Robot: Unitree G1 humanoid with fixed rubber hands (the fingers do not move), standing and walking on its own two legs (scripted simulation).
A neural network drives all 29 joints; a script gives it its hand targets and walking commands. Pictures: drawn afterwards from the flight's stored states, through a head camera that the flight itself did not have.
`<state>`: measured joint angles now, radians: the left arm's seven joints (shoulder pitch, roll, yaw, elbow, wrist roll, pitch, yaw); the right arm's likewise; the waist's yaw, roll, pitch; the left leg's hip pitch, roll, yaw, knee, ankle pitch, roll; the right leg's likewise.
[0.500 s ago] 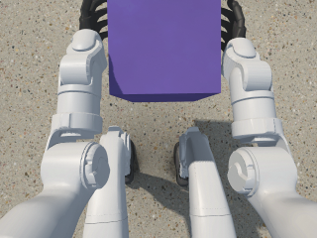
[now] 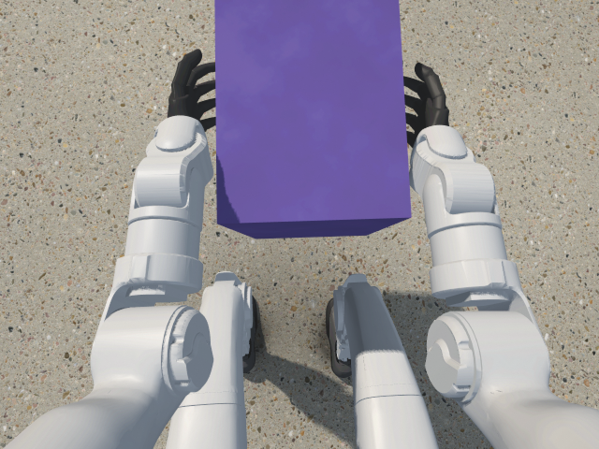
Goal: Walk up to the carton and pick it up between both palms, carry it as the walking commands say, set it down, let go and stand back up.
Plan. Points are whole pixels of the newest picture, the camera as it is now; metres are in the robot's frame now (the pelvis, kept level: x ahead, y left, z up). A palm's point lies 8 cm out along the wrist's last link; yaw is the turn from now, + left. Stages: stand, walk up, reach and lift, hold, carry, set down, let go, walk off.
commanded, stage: reach and lift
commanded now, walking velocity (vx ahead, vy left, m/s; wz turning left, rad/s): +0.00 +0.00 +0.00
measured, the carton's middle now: (308, 134) +0.50 -0.02 -0.10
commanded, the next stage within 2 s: none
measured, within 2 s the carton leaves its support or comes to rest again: neither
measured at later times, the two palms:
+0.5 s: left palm (141, 94) +0.45 +0.14 +0.08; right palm (475, 97) +0.45 -0.14 +0.09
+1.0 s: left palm (88, 72) +0.44 +0.15 +0.14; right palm (509, 70) +0.43 -0.13 +0.15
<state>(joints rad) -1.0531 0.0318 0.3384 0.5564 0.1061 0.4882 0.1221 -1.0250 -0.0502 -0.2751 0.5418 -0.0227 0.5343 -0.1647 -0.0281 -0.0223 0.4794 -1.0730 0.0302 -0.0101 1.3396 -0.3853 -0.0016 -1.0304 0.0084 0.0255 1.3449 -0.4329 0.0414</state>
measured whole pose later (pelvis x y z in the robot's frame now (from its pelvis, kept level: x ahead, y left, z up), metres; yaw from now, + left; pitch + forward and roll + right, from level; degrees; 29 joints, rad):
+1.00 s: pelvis +0.10 +0.02 +0.12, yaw +0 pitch +2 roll -3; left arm -0.43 -0.19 0.31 0.40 0.28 0.57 0.08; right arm -0.46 0.11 -0.27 0.48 -0.23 0.60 -0.01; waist -0.03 -0.01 -0.01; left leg -0.48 0.03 -0.01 0.76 -0.32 0.01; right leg -0.40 0.01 0.02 0.66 -0.30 0.04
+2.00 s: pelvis +0.10 +0.02 +0.13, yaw +1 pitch -6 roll -3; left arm -0.39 -0.19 0.27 0.29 0.27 0.75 0.07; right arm -0.40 0.11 -0.21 0.34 -0.23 0.78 -0.01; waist -0.03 0.00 0.04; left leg -0.27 0.03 -0.01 0.66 -0.28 0.01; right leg -0.18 0.01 0.03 0.55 -0.26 0.04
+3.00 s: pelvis +0.09 +0.01 +0.13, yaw +1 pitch -8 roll -2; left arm -0.32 -0.17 0.20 0.25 0.27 0.78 0.04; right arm -0.26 0.13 -0.15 0.22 -0.23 0.81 -0.04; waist -0.03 0.00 0.03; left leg -0.23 0.03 -0.01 0.62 -0.26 0.01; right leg -0.14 0.01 0.03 0.51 -0.24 0.04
